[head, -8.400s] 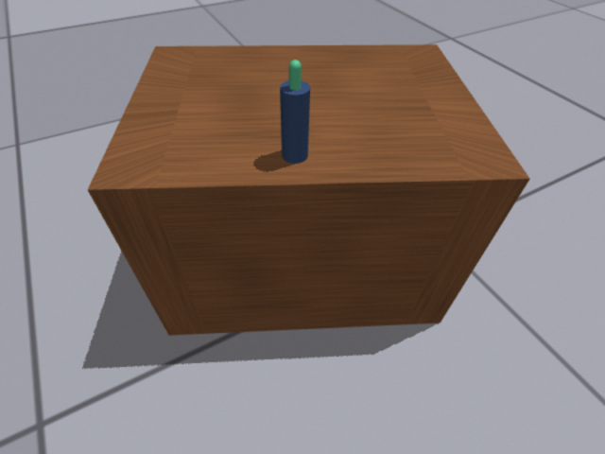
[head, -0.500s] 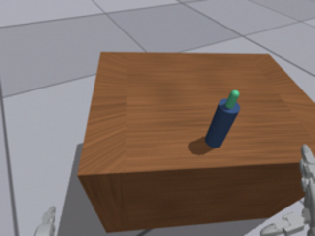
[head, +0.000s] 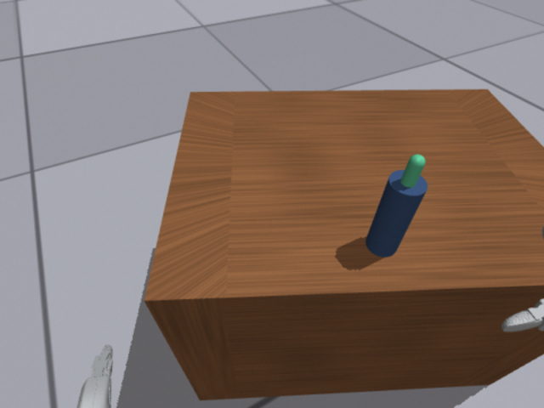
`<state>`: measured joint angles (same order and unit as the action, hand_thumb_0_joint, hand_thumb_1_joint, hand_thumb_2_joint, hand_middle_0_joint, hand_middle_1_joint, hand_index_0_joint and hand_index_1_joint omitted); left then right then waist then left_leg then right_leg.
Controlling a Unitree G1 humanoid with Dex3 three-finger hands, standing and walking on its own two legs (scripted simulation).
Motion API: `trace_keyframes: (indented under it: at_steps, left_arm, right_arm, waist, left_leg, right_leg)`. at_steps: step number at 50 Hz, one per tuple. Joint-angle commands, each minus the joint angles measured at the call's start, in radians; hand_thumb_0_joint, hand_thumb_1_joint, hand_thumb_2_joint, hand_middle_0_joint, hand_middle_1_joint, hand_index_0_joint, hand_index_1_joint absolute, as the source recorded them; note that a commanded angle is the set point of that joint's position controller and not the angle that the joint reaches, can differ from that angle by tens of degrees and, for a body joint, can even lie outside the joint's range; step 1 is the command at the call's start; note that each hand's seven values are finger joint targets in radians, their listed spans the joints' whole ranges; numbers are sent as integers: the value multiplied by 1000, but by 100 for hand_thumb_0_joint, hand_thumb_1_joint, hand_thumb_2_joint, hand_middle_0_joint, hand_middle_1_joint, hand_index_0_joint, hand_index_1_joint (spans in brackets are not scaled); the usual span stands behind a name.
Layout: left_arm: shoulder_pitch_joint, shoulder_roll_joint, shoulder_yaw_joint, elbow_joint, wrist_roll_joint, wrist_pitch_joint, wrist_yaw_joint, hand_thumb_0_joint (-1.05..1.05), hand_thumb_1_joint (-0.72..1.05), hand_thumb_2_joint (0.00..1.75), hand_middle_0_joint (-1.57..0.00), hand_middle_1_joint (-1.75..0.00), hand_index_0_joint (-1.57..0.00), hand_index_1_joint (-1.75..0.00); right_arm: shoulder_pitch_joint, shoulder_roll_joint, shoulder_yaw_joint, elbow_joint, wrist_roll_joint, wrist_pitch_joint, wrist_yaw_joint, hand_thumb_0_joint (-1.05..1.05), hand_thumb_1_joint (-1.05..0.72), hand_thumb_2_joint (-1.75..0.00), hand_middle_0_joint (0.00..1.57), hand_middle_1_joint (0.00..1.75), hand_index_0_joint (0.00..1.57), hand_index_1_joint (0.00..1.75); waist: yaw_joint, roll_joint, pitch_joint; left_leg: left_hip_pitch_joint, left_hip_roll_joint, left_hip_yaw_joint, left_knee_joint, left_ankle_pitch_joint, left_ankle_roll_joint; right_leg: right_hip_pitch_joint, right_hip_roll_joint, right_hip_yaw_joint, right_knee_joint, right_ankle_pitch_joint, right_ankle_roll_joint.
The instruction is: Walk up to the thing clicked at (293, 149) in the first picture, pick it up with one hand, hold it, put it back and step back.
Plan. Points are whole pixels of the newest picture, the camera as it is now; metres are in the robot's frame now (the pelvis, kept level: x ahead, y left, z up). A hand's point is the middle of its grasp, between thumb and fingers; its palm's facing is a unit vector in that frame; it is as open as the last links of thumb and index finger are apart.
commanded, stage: go down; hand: right
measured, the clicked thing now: (397, 206) +0.45 -0.22 +0.04
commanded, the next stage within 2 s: none
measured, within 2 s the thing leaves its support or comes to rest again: neither
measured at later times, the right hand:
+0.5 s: hand out of the picture +0.30 -0.36 +0.11, palm faces +0.21 +0.98 -0.01, open 17.5 cm
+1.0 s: hand out of the picture +0.33 -0.39 +0.11, palm faces +0.20 +0.98 +0.00, open 17.6 cm
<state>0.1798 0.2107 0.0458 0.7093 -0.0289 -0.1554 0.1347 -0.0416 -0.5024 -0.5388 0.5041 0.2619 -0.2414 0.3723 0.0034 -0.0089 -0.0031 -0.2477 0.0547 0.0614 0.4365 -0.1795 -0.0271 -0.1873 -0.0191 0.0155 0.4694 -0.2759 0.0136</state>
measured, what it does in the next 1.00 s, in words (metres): stands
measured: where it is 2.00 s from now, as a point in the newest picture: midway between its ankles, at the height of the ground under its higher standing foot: outside the picture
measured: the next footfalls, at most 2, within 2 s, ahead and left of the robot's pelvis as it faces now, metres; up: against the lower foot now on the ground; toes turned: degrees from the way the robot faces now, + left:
none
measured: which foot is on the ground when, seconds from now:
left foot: down 0.00-1.00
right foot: down 0.00-1.00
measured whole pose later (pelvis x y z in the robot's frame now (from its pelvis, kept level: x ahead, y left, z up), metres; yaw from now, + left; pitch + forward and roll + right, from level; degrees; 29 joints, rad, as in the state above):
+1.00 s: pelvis +0.00 -0.01 -0.01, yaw +0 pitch +8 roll +2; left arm 0.22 0.26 -0.06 0.66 0.00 -0.26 0.21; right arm -0.42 -0.79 -0.68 1.00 0.29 -0.20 0.65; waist 0.06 0.01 -0.07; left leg -0.47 0.04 0.07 0.55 -0.21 -0.03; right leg -0.45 -0.04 0.03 0.66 -0.35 0.01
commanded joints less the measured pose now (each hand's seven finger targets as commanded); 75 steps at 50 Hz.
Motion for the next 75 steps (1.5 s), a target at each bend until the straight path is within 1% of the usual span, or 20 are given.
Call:
trace_keyframes:
  at_steps: [1, 5, 8, 10, 14, 19, 26, 28, 29, 36, 39, 41, 43, 47, 50, 58, 66, 67, 71, 75]
  left_arm:
    - [-62, 176, 47, -126, -3, -67, 27, 0, -55, 4, -5, -5, -6, -5]
    - [-98, 179, 36, -94, 1, -85, 32, 0, -55, 4, -5, -5, -6, -5]
    - [-105, 138, -20, -132, 1, -97, 33, 0, -55, 4, -6, -5, -6, -5]
    - [-81, 205, 32, -170, 7, -101, 44, 0, -54, 4, -6, -5, -6, -5]
    - [-50, 220, 45, -165, 8, -105, 54, 0, -55, 4, -6, -5, -6, -5]
    - [-30, 145, -23, -108, 3, -110, 53, 0, -55, 4, -6, -5, -6, -5]
    - [-67, 238, 26, -162, 11, -143, 80, 0, -55, 4, -6, -5, -5, -5]
    - [-53, 207, -14, -184, 12, -150, 78, 0, -55, 4, -6, -5, -5, -5]
    - [-13, 166, -45, -132, 13, -145, 76, 0, -55, 4, -6, -5, -5, -5]
    - [-53, 227, -17, -191, 23, -161, 91, 0, -56, 5, -5, -5, -5, -5]
    - [-80, 181, -69, -205, 19, -166, 86, 0, -56, 6, -5, -5, -5, -5]
    - [-31, 216, -37, -162, 23, -162, 94, 0, -56, 6, -6, -5, -5, -5]
    - [-7, 198, -58, -173, 26, -160, 96, 0, -56, 6, -6, -5, -5, -6]
    - [7, 247, -9, -170, 27, -154, 101, 0, -57, 7, -5, -5, -5, -6]
    - [-12, 195, -46, -183, 25, -153, 93, 0, -57, 6, -6, -5, -5, -6]
    - [33, 207, -35, -203, 22, -147, 88, 0, -57, 6, -6, -5, -5, -6]
    - [20, 208, -35, -226, 24, -152, 82, 0, -56, 6, -5, -5, -5, -5]
    - [31, 235, -11, -240, 27, -155, 85, 0, -56, 6, -5, -5, -5, -5]
    - [38, 209, -41, -232, 27, -152, 83, 0, -57, 6, -5, -5, -5, -5]
    - [9, 210, -50, -275, 28, -160, 80, 0, -56, 6, -5, -5, -5, -5]
  right_arm:
    - [-249, -346, -113, -83, 64, -44, 79, 0, 57, -6, 3, 6, 4, 6]
    - [-322, -376, -107, -54, 72, -42, 114, 0, 57, -6, 3, 6, 4, 6]
    - [-339, -366, -99, -41, 68, -44, 125, 0, 55, -6, 3, 5, 4, 5]
    - [-370, -413, -128, -63, 76, -53, 126, 0, 55, -6, 3, 5, 4, 5]
    - [-407, -442, -145, -54, 80, -49, 131, 0, 50, -5, 4, 5, 5, 5]
    - [-465, -488, -162, 7, 88, -38, 166, 0, 53, -6, 4, 5, 4, 5]
    - [-564, -571, -167, 143, 83, -11, 242, 0, 56, -6, 3, 6, 4, 6]
    - [-589, -574, -164, 179, 83, -10, 253, 0, 58, -6, 3, 6, 4, 6]
    - [-568, -592, -174, 220, 82, -4, 260, 0, 58, -6, 3, 6, 4, 6]
    - [-648, -677, -190, 251, 71, -20, 279, 0, 60, -5, 3, 6, 4, 5]
    - [-652, -692, -202, 270, 73, -26, 279, 0, 61, -6, 3, 6, 4, 6]
    - [-633, -718, -214, 294, 67, -26, 277, 0, 59, -6, 3, 6, 4, 6]
    - [-646, -732, -218, 289, 60, -24, 278, 0, 58, -6, 4, 6, 4, 6]
    - [-633, -713, -205, 294, 63, -14, 276, 0, 56, -6, 4, 5, 4, 5]
    - [-666, -698, -195, 268, 57, -11, 275, 0, 56, -6, 4, 5, 5, 5]
    - [-657, -713, -206, 287, 53, 7, 274, 0, 57, -7, 4, 6, 4, 6]
    - [-722, -734, -196, 296, 42, 7, 272, 0, 57, -7, 4, 6, 4, 6]
    - [-723, -747, -207, 300, 40, 7, 273, 0, 59, -7, 3, 6, 4, 6]
    - [-712, -766, -215, 357, 29, 19, 272, 0, 59, -7, 3, 6, 4, 6]
    - [-770, -776, -202, 341, 21, 13, 272, 0, 60, -7, 3, 6, 4, 6]
  waist:
    - [-4, -81, -187]
    - [-20, -115, -170]
    - [-30, -98, -210]
    - [-9, -110, -269]
    - [-9, -143, -263]
    - [4, -142, -217]
    - [38, -113, -226]
    - [40, -90, -237]
    - [24, -100, -222]
    - [31, -109, -328]
    - [14, -116, -310]
    - [23, -135, -335]
    - [26, -178, -395]
    - [42, -176, -352]
    - [34, -179, -350]
    - [45, -159, -350]
    - [55, -184, -331]
    - [65, -184, -364]
    - [52, -177, -369]
    - [59, -183, -350]
  left_leg:
    - [93, -40, 14, -17, 168, 34]
    - [69, -47, 12, -6, 124, 42]
    - [86, -50, 11, 0, 112, 42]
    - [95, -56, 9, 7, 150, 44]
    - [71, -61, 11, 21, 174, 47]
    - [55, -54, 1, 11, 130, 42]
    - [5, -42, -12, 14, 84, 37]
    - [-4, -44, -12, 14, 56, 34]
    - [10, -41, -14, 20, 68, 32]
    - [2, -35, -28, 61, 106, 34]
    - [-2, -36, -28, 60, 56, 37]
    - [-7, -41, -21, 71, 79, 39]
    - [-11, -47, -16, 88, 149, 43]
    - [-55, -55, -5, 96, 163, 48]
    - [-56, -52, -9, 99, 170, 49]
    - [-57, -56, -2, 115, 185, 48]
    - [-113, -59, -4, 122, 96, 51]
    - [-106, -57, -5, 125, 110, 52]
    - [-90, -58, -2, 139, 142, 52]
    - [-122, -58, -5, 138, 74, 53]
  right_leg:
    - [-30, 23, 1, -68, 238, -15]
    - [-76, 12, 9, -57, 230, -9]
    - [-74, 10, 11, -51, 225, -8]
    - [-44, 4, 17, -35, 283, -3]
    - [-32, -4, 20, -13, 377, 6]
    - [-106, 3, 13, -22, 237, -6]
    - [-132, 10, 17, -10, 123, -21]
    - [-152, 11, 20, -6, 88, -24]
    - [-180, 17, 18, 4, 100, -24]
    - [-183, 22, 15, 54, 138, -25]
    - [-228, 20, 19, 56, 93, -23]
    - [-209, 17, 21, 60, 118, -19]
    - [-153, 16, 21, 85, 237, -9]
    - [-149, 4, 29, 98, 309, -3]
    - [-157, 5, 25, 112, 322, -4]
    - [-170, 1, 30, 123, 348, -3]
    - [-196, -6, 31, 124, 236, 1]
    - [-185, -6, 32, 129, 252, 1]
    - [-201, -3, 34, 145, 307, 1]
    - [-225, -6, 32, 138, 190, 1]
